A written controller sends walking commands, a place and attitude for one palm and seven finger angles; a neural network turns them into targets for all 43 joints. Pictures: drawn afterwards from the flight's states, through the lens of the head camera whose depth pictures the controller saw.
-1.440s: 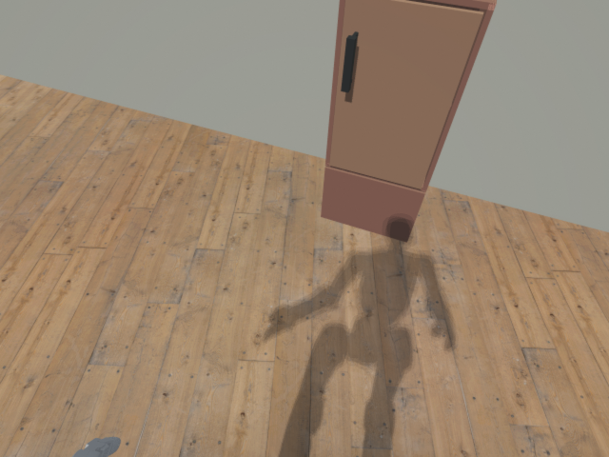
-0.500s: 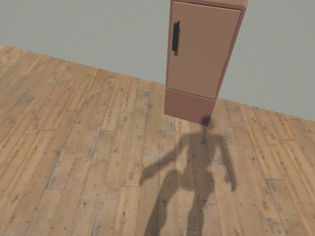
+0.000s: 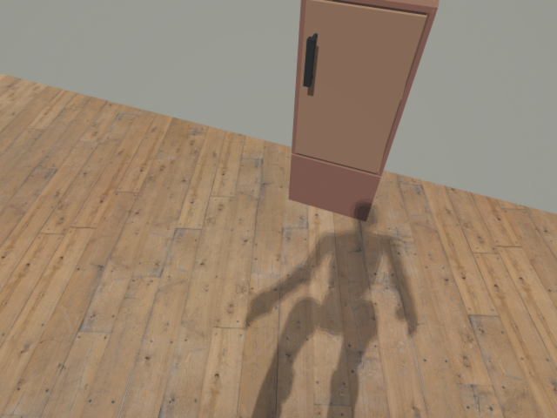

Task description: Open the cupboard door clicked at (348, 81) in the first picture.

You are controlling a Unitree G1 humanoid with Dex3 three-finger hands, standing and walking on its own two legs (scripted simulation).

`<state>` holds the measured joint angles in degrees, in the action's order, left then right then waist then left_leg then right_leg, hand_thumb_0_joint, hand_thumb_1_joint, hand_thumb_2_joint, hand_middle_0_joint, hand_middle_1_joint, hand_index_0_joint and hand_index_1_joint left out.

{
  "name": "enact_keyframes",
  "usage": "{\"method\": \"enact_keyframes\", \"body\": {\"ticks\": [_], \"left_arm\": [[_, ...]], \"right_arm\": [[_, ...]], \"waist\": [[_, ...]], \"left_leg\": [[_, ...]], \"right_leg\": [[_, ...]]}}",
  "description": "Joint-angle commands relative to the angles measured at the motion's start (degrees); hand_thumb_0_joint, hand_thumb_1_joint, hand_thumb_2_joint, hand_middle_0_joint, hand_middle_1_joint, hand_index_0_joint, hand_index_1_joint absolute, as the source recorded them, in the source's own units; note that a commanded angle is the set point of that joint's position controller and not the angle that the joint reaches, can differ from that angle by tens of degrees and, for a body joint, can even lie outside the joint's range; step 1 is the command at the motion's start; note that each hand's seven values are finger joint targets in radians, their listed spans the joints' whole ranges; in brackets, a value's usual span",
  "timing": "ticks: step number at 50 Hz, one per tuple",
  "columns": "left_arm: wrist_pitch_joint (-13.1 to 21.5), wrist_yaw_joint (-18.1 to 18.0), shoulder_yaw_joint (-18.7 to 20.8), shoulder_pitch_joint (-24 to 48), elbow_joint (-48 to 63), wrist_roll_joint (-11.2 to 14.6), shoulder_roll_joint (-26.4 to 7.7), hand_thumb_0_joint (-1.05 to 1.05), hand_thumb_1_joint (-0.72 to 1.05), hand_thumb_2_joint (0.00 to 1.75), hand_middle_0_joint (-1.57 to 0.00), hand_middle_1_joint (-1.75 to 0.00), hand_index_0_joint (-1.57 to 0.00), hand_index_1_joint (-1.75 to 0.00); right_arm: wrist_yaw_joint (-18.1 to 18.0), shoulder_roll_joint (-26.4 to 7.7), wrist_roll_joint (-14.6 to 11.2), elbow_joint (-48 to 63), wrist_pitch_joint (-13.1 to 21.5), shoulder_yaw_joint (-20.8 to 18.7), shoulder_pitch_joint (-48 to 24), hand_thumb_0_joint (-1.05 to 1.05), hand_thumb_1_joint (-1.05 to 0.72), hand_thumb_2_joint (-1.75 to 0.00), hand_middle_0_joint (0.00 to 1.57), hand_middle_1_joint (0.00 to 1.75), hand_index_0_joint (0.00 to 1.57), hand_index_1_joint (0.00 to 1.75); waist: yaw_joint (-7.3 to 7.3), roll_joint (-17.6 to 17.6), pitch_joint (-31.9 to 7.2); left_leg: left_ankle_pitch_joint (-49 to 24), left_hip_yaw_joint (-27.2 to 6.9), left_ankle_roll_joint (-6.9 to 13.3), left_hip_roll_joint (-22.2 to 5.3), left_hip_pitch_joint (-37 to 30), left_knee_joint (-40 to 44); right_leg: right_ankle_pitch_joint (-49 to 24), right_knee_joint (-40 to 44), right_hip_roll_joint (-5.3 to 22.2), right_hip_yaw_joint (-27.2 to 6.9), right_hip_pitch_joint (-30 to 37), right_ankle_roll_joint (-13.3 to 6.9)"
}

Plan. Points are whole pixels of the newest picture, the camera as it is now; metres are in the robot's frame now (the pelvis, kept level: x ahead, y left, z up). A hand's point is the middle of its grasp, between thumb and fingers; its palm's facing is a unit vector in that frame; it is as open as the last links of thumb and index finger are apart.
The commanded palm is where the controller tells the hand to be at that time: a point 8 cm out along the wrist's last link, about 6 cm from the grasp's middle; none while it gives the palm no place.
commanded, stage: walk to a spot facing it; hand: left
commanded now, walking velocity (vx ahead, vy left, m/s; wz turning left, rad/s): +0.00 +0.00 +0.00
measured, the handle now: (311, 60) +1.18 -0.04 -0.03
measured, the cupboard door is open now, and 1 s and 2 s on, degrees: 0 0 0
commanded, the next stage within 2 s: turn to face it in 0.82 s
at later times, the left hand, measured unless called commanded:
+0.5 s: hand out of the picture +0.03 +0.21 -0.19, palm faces +0.04 -0.99 -0.15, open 7.4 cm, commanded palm none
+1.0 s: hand (202, 310) +0.35 +0.18 -0.18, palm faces +0.14 -0.97 -0.21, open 7.2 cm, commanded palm none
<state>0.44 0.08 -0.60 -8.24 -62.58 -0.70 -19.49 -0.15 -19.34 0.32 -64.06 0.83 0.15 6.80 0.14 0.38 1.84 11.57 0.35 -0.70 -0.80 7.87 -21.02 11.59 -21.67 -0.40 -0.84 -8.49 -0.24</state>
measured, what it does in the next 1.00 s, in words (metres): walks ahead: right foot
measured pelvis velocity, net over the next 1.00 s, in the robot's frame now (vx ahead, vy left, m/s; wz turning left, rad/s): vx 0.28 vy -0.01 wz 0.10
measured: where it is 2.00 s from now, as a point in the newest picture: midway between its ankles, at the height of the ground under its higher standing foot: (280, 378)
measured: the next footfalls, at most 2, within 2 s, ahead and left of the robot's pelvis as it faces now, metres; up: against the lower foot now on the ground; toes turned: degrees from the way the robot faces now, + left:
right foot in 0.82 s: +0.37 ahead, -0.11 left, +0.00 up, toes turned -6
left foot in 1.18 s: +0.44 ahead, +0.13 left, +0.00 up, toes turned +9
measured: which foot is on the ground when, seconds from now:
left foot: down 0.00-0.82, up 0.84-1.00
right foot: down 0.00-0.40, up 0.42-0.80, down 0.82-1.00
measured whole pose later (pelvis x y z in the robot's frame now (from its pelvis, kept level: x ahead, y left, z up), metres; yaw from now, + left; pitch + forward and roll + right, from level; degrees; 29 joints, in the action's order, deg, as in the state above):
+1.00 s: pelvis +0.28 -0.01 -0.01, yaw +6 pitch -1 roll -1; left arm 4.5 -2.1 3.1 -10.1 -58.6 -1.2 -8.8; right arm -1.0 -9.3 1.1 -63.2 1.0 -3.4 18.4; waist -1.9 -1.5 2.5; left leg 20.6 2.6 0.4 -6.2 27.5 -66.3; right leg 13.3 -30.3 2.3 12.3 -16.0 -2.6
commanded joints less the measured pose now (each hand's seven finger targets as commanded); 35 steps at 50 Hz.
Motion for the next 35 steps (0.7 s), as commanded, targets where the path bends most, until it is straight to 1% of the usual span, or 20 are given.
{"method": "enact_keyframes", "body": {"ticks": [1,5,7,8,9,11,13,15,17,18,19,20,21,22,23,25,27,30,32,35], "left_arm": [[1.3,-0.7,2.5,2.3,3.6,0.1,-11.9,0.00,0.90,0.90,-0.20,-0.30,-0.20,-0.30],[1.2,-0.7,2.4,2.4,3.5,0.0,-12.0,0.00,0.90,0.90,-0.20,-0.30,-0.20,-0.30],[0.1,-1.0,1.0,-2.0,1.6,0.0,-4.7,0.00,0.90,0.90,-0.20,-0.30,-0.20,-0.30],[-0.2,-0.8,1.0,-3.8,1.4,-0.2,-4.6,0.00,0.90,0.90,-0.20,-0.30,-0.20,-0.30],[-0.5,-0.5,1.3,-4.5,1.5,-0.4,-5.2,0.00,0.90,0.90,-0.20,-0.30,-0.20,-0.30],[-0.6,-0.1,2.1,-6.5,1.9,-0.6,-6.1,0.00,0.90,0.90,-0.20,-0.30,-0.20,-0.30],[-0.2,-0.2,3.0,-10.4,2.0,-0.5,-7.2,0.00,0.90,0.90,-0.20,-0.30,-0.20,-0.30],[0.7,-0.5,3.8,-11.8,2.3,-0.4,-7.2,0.00,0.90,0.90,-0.20,-0.30,-0.20,-0.30],[1.3,-0.6,4.0,-10.8,2.8,-0.5,-5.6,0.00,0.90,0.90,-0.20,-0.30,-0.20,-0.30],[1.1,-0.4,3.9,-9.2,3.3,-0.3,-4.2,0.00,0.90,0.90,-0.20,-0.30,-0.20,-0.30],[1.0,0.0,3.4,-8.5,4.2,-0.1,-1.2,0.00,0.90,0.90,-0.20,-0.30,-0.20,-0.30],[1.0,0.1,2.8,-5.2,5.9,-0.3,2.2,0.00,0.90,0.90,-0.20,-0.30,-0.20,-0.30],[1.5,-0.3,2.8,-0.8,8.1,-0.8,1.8,0.00,0.90,0.90,-0.20,-0.30,-0.20,-0.30],[1.9,-0.1,3.2,-0.1,8.1,-0.7,1.9,0.00,0.90,0.90,-0.20,-0.30,-0.20,-0.30],[2.2,0.4,3.3,-0.5,7.3,-0.7,1.9,0.00,0.90,0.90,-0.20,-0.30,-0.20,-0.30],[2.0,0.9,3.4,-2.9,6.0,-0.8,4.3,0.00,0.90,0.90,-0.20,-0.30,-0.20,-0.30],[1.5,1.1,3.4,-3.7,5.6,-0.7,5.8,0.00,0.90,0.90,-0.20,-0.30,-0.20,-0.30],[1.1,1.5,3.4,-0.4,6.8,-0.6,7.2,0.00,0.90,0.90,-0.20,-0.30,-0.20,-0.30],[1.2,1.6,3.4,2.5,7.9,-0.4,8.1,0.00,0.90,0.90,-0.20,-0.30,-0.20,-0.30],[1.6,1.6,3.7,4.5,8.4,-0.2,8.4,0.00,0.90,0.90,-0.20,-0.30,-0.20,-0.30]], "right_arm": [[-0.6,-12.0,0.1,3.5,1.2,-2.0,-2.9,0.00,-0.90,-0.90,0.20,0.30,0.20,0.30],[-0.6,-11.9,0.1,3.4,1.2,-2.0,-3.0,0.00,-0.90,-0.90,0.20,0.30,0.20,0.30],[-0.2,-4.4,0.6,1.9,0.1,-0.2,0.9,0.00,-0.90,-0.90,0.20,0.30,0.20,0.30],[-0.1,-4.0,0.7,1.6,-0.3,-0.3,2.4,0.00,-0.90,-0.90,0.20,0.30,0.20,0.30],[0.1,-4.1,0.9,1.7,-0.5,-0.5,2.6,0.00,-0.90,-0.90,0.20,0.30,0.20,0.30],[0.2,-3.5,1.2,2.6,-0.7,-0.7,3.5,0.00,-0.90,-0.90,0.20,0.30,0.20,0.30],[0.2,-2.2,1.1,3.9,-0.4,-0.9,4.3,0.00,-0.90,-0.90,0.20,0.30,0.20,0.30],[0.3,-1.2,1.0,5.0,0.4,-1.2,5.1,0.00,-0.90,-0.90,0.20,0.30,0.20,0.30],[0.5,0.3,0.7,4.5,1.2,-1.5,8.4,0.00,-0.90,-0.90,0.20,0.30,0.20,0.30],[0.5,0.7,0.6,3.3,1.5,-1.7,12.2,0.00,-0.90,-0.90,0.20,0.30,0.20,0.30],[0.0,-1.0,0.9,1.5,1.8,-2.3,17.8,0.00,-0.90,-0.90,0.20,0.30,0.20,0.30],[-0.2,-5.1,1.5,-0.7,2.0,-3.7,24.7,0.00,-0.90,-0.90,0.20,0.30,0.20,0.30],[-0.9,-3.9,1.3,-1.5,2.2,-3.4,28.0,0.00,-0.90,-0.90,0.20,0.30,0.20,0.30],[-1.3,-1.7,0.9,-1.3,2.4,-2.8,27.0,0.00,-0.90,-0.90,0.20,0.30,0.20,0.30],[-1.4,0.0,0.7,-0.6,3.0,-2.6,25.5,0.00,-0.90,-0.90,0.20,0.30,0.20,0.30],[-1.9,1.9,0.7,-0.6,4.0,-2.3,24.1,0.00,-0.90,-0.90,0.20,0.30,0.20,0.30],[-2.1,3.3,0.5,-1.2,4.5,-2.3,24.4,0.00,-0.90,-0.90,0.20,0.30,0.20,0.30],[-2.4,4.6,0.5,-2.3,4.8,-2.4,25.6,0.00,-0.90,-0.90,0.20,0.30,0.20,0.30],[-2.4,4.9,0.7,-2.8,4.7,-2.5,25.7,0.00,-0.90,-0.90,0.20,0.30,0.20,0.30],[-2.3,4.5,1.0,-3.9,4.4,-2.8,26.3,0.00,-0.90,-0.90,0.20,0.30,0.20,0.30]], "waist": [[-0.14,-0.5,-3.6],[-0.02,-0.5,-3.4],[0.03,-0.3,-3.9],[0.32,0.4,-3.3],[0.48,1.1,0.0],[1.04,4.2,3.9],[1.84,8.2,4.1],[1.51,8.8,4.3],[-0.58,5.1,4.1],[-2.47,1.3,4.0],[-4.37,-5.9,3.9],[-6.72,-18.5,5.9],[-7.23,-15.1,9.6],[-6.01,-8.2,10.8],[-4.91,-4.7,9.4],[-3.07,-5.7,6.4],[-2.16,-6.9,5.5],[-2.16,-6.4,7.0],[-2.48,-7.6,8.1],[-2.67,-7.8,7.9]], "left_leg": [[-7.4,-5.2,2.1,-6.2,-1.8,3.6],[-7.6,-5.3,2.2,-6.2,-1.5,3.7],[0.1,-4.1,1.1,-5.3,-0.9,2.5],[6.4,-3.9,1.4,-4.7,0.4,1.7],[13.2,-3.9,1.7,-4.0,3.6,1.4],[17.9,-2.8,1.7,-1.9,10.3,-2.7],[15.1,0.5,1.5,-0.1,15.1,-11.5],[13.2,1.6,1.6,-1.5,17.1,-16.1],[11.6,2.6,1.9,-2.4,10.4,-9.8],[9.7,2.1,2.6,-2.2,2.1,-5.1],[11.4,-6.2,4.8,-6.6,-4.9,0.5],[15.3,-22.4,9.6,-17.4,-8.7,9.5],[10.7,-28.7,12.3,-21.2,-8.7,12.6],[4.7,-27.3,13.9,-21.4,-8.6,11.3],[-1.5,-23.8,14.0,-20.6,-9.5,10.5],[-11.1,-15.7,12.7,-17.2,-10.2,9.6],[-13.7,-9.9,11.7,-14.8,-9.4,9.9],[-14.6,-5.7,10.7,-13.5,-8.4,11.2],[-15.7,-3.0,10.0,-12.5,-6.6,11.4],[-20.2,-1.8,9.6,-13.4,-5.0,10.3]], "right_leg": [[-7.9,3.4,7.1,-5.9,-0.2,-1.6],[-7.8,3.5,7.2,-5.8,0.1,-1.6],[2.5,3.2,6.8,-5.2,-0.1,-0.5],[10.1,3.5,6.7,-5.6,-0.9,-0.7],[16.8,4.4,6.7,-6.6,-2.8,-1.1],[24.2,6.2,8.0,-10.1,-3.2,-2.7],[27.6,9.3,12.6,-15.4,0.0,-5.8],[22.5,9.8,16.8,-17.8,1.6,-8.9],[14.9,5.2,16.0,-12.6,-2.5,-8.7],[13.6,0.3,12.2,-7.4,-8.4,-6.7],[12.9,-9.8,5.9,-0.9,-15.8,-3.7],[17.2,-27.2,-0.2,7.7,-26.1,-0.7],[20.1,-36.4,1.5,3.4,-32.7,-1.0],[16.9,-40.5,4.4,1.1,-35.3,-1.4],[13.7,-41.6,6.1,0.7,-35.4,-1.0],[9.9,-41.7,7.1,1.9,-32.9,0.1],[6.1,-40.3,7.4,3.4,-31.7,0.8],[2.2,-33.6,7.6,5.2,-31.9,1.1],[0.3,-25.0,6.8,7.1,-28.3,0.7],[-1.2,-18.5,4.8,8.2,-20.9,-0.9]]}}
